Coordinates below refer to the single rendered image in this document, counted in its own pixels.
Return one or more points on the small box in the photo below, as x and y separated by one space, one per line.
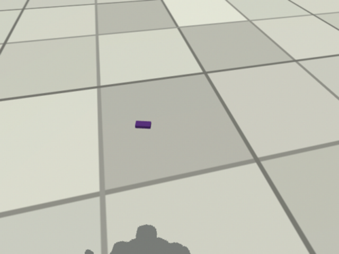
143 124

